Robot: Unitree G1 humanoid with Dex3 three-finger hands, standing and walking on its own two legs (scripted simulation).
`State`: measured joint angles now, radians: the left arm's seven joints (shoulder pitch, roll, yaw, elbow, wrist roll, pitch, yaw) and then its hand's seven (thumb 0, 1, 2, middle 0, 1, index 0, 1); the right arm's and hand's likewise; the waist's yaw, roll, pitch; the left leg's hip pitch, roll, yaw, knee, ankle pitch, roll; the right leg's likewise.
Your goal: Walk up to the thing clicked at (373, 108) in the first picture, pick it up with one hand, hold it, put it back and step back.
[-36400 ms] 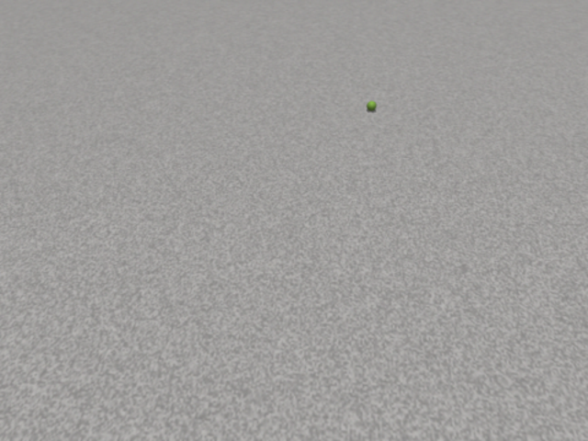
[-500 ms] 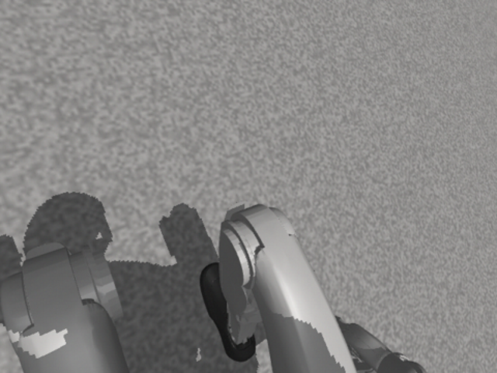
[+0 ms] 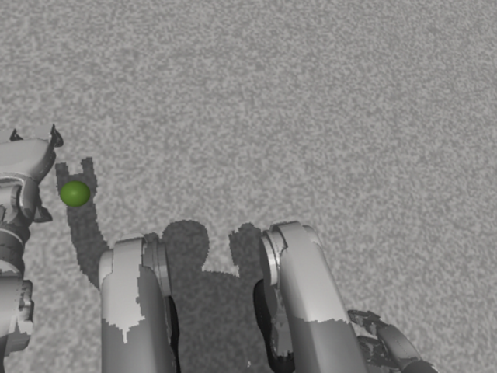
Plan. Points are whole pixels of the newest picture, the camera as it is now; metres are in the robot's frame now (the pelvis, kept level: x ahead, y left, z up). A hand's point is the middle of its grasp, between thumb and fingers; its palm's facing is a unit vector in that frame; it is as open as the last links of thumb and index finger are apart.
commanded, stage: withdraw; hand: left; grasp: from above
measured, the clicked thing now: (75, 193) +0.45 +0.33 -0.32
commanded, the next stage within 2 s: home in 0.30 s
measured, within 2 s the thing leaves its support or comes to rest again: neither
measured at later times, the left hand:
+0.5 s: hand (44, 171) +0.45 +0.33 -0.17, palm faces -0.35 -0.06 -0.94, open 13.7 cm
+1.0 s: hand out of the picture +0.28 +0.27 +0.05, palm faces -0.19 -0.72 -0.67, open 7.6 cm
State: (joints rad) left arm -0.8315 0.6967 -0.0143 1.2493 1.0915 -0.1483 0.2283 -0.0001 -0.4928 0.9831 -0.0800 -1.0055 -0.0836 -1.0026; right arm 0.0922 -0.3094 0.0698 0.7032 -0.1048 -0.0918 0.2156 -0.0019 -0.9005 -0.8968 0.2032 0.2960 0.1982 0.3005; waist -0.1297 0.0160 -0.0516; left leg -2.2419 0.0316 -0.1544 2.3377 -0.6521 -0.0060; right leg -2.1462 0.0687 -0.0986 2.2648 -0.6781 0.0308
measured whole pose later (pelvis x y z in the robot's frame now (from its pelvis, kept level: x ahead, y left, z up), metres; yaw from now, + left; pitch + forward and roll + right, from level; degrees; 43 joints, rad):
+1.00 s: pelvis +0.01 +0.00 +0.16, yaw +6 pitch +29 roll -5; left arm -0.12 0.43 0.03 0.40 0.47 0.10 0.05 0.00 0.81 0.91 -0.22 -0.34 -0.21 -0.34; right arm 0.09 -0.28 -0.03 0.60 0.02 -0.05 0.01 0.00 -0.90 -0.90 0.20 0.30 0.20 0.30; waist -0.03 0.01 -0.19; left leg -1.74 0.02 -0.10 1.83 -0.60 -0.01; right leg -1.65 0.03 -0.06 1.79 -0.64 0.01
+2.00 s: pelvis +0.09 +0.00 +0.36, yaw +11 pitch +9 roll -3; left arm 0.50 0.22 0.03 -0.12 -0.05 0.46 0.01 0.01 0.91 0.89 -0.20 -0.30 -0.20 -0.30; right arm 0.28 -0.23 0.03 0.51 0.01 -0.24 -0.18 0.01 -0.90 -0.90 0.21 0.30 0.20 0.30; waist -0.03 0.04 -0.15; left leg -0.70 0.02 -0.07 1.00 -0.46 -0.01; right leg -0.62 0.02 -0.05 0.94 -0.49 0.00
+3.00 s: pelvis +0.09 +0.00 +0.36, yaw +10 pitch +10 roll -2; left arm 0.50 0.22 0.03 -0.13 -0.05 0.45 0.02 0.01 0.91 0.89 -0.20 -0.30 -0.20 -0.30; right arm 0.29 -0.22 0.03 0.53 0.01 -0.24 -0.19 0.01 -0.90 -0.90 0.21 0.30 0.20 0.30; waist -0.03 0.05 -0.15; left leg -0.71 0.02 -0.07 1.01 -0.48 -0.02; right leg -0.64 0.02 -0.04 0.95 -0.50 0.00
